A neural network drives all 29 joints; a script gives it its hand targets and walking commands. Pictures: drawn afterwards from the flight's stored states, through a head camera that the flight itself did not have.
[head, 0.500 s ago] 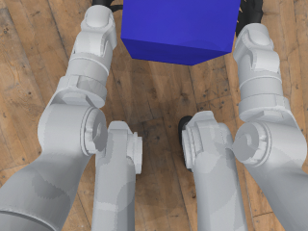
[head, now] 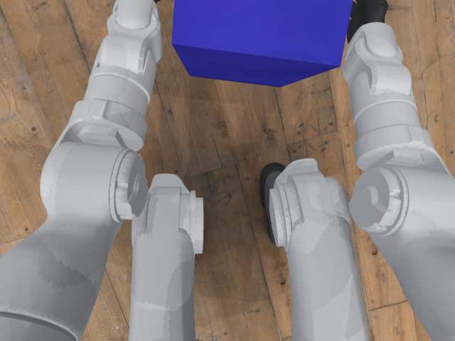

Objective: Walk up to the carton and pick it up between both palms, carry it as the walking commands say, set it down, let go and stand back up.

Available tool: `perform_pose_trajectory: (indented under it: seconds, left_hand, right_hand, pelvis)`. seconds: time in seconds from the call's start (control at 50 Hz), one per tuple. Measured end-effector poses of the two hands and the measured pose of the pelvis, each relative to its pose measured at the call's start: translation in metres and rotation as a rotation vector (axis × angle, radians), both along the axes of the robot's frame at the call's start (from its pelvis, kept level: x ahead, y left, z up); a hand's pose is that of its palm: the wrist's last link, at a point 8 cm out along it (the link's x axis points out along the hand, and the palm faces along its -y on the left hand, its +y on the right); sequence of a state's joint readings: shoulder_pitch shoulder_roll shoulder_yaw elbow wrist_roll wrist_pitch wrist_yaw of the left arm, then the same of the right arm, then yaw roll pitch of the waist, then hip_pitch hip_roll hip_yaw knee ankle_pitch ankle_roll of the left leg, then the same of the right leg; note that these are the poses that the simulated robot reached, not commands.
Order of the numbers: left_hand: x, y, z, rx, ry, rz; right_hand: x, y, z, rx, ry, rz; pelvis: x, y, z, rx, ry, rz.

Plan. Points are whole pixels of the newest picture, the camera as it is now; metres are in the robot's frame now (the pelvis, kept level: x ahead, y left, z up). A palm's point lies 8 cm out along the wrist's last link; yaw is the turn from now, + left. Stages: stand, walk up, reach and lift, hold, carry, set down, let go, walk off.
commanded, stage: set down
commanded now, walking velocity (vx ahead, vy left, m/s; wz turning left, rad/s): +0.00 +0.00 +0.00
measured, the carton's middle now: (249, 23) +0.54 -0.07 -0.24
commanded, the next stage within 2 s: let go in 1.70 s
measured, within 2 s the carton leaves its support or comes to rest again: neither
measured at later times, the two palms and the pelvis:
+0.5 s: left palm out of the picture +0.56 +0.10 -0.16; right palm (382, 31) +0.49 -0.24 -0.16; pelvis -0.01 -0.01 +0.00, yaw +0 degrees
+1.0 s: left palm out of the picture +0.57 +0.12 +0.00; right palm out of the picture +0.51 -0.24 +0.00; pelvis -0.01 -0.01 +0.11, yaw +0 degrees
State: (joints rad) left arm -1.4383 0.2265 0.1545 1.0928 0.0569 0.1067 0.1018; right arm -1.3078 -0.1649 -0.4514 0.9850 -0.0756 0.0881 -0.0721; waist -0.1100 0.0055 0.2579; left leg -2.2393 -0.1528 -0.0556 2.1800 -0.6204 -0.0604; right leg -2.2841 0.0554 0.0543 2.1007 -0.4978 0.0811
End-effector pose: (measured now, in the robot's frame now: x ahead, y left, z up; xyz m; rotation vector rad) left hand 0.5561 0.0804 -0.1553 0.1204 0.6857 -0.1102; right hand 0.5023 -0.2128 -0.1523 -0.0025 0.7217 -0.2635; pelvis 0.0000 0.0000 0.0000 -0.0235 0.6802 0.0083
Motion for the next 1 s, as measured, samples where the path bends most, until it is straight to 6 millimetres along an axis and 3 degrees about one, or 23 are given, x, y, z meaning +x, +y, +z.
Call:
perform_pose_trajectory:
  seconds: [0.18, 0.32, 0.44, 0.58, 0.66, 0.82, 1.0]
  left_hand:
    - [-0.001, 0.022, -0.019, 0.041, 0.012, 0.030]
    - [0.005, 0.018, -0.025, 0.024, -0.023, 0.019]
    - [0.001, 0.018, -0.028, 0.019, -0.032, 0.028]
    - [0.010, 0.030, 0.024, 0.054, -0.081, 0.054]
    - [0.015, 0.030, 0.059, 0.060, -0.074, 0.050]
    - [0.017, 0.017, 0.110, 0.038, -0.083, 0.038]
    - [0.016, 0.040, 0.159, 0.060, -0.088, 0.076]
  right_hand:
    - [-0.008, -0.009, -0.020, -0.014, 0.031, -0.036]
    - [0.002, -0.030, -0.019, -0.041, -0.042, -0.042]
    - [-0.011, -0.031, -0.026, -0.014, -0.019, -0.040]
    - [0.000, -0.031, 0.025, -0.003, -0.111, -0.048]
    - [0.000, -0.033, 0.051, -0.001, -0.092, -0.057]
    - [-0.006, -0.033, 0.101, -0.001, -0.105, -0.063]
    - [0.004, -0.030, 0.155, -0.008, -0.121, -0.046]
  pelvis:
    - [0.000, -0.004, 0.010, 0.002, 0.012, 0.000]
    - [-0.004, -0.004, 0.009, -0.001, -0.056, 0.004]
    - [-0.009, -0.006, 0.003, 0.007, -0.126, -0.008]
    - [-0.014, -0.007, 0.013, 0.014, -0.180, -0.015]
    - [-0.015, -0.008, 0.033, 0.022, -0.197, -0.011]
    - [-0.009, -0.009, 0.072, 0.032, -0.137, -0.031]
    - [-0.009, -0.011, 0.113, 0.041, -0.133, -0.027]
